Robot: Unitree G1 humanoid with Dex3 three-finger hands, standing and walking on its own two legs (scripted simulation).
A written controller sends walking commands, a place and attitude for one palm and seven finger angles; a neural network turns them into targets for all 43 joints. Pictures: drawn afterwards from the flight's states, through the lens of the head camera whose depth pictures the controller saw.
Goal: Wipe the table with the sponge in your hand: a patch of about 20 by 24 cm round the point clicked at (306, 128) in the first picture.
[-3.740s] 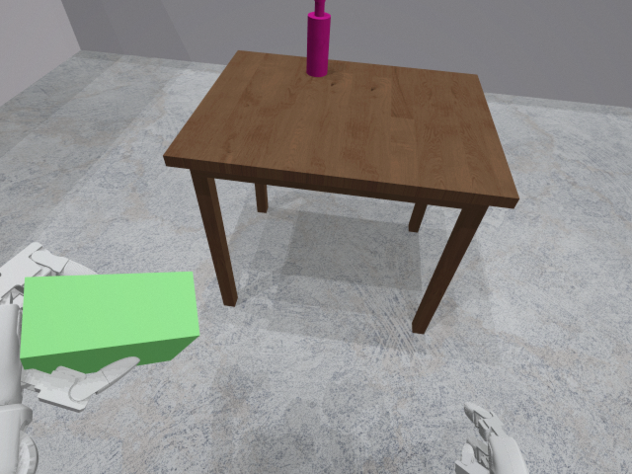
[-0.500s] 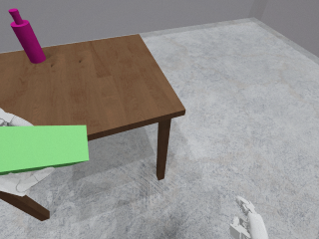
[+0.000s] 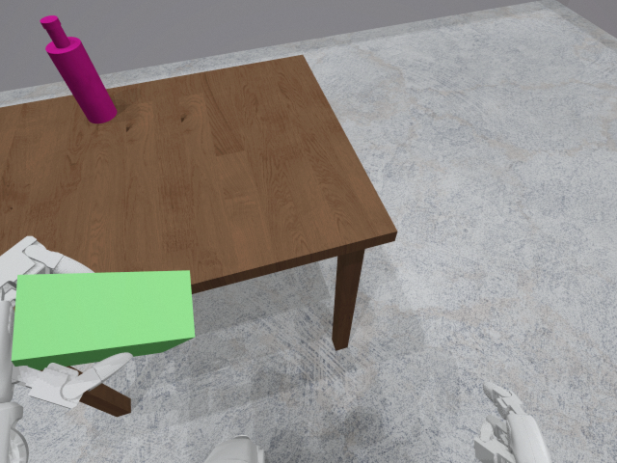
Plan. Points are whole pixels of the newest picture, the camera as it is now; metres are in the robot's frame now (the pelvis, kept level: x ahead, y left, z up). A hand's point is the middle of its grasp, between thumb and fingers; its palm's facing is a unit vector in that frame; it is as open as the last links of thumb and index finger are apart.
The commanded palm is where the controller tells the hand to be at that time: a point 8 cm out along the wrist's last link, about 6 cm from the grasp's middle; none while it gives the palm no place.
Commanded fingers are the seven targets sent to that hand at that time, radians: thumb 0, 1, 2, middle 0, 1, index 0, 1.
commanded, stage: come to a stop and stand still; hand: left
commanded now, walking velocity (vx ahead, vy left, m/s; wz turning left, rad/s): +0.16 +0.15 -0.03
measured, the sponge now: (130, 319) +0.24 +0.18 +0.13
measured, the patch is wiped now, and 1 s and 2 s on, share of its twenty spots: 0.00 0.00 0.00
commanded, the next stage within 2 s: look again from close up in 1.60 s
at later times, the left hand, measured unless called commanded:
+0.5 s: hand (5, 285) +0.24 +0.27 +0.19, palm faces +0.39 -0.73 -0.56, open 10.3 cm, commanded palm +0.16 +0.29 +0.17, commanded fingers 0.00 0.10 1.30 -1.20 -1.60 -1.20 -1.60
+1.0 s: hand out of the picture +0.23 +0.28 +0.19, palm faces +0.41 -0.85 -0.34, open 10.2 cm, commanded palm +0.16 +0.30 +0.17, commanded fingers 0.00 0.10 1.30 -1.20 -1.60 -1.20 -1.60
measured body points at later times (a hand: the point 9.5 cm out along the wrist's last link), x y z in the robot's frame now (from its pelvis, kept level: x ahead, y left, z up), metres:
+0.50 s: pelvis -0.01 +0.01 -0.01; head +0.03 +0.02 +0.43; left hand +0.21 +0.31 +0.22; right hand +0.17 -0.17 -0.11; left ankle +0.06 +0.15 -0.74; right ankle +0.01 -0.06 -0.74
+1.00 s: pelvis -0.02 +0.04 -0.01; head -0.01 +0.06 +0.44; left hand +0.20 +0.33 +0.20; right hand +0.13 -0.21 -0.07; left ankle +0.05 +0.13 -0.74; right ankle +0.01 -0.06 -0.74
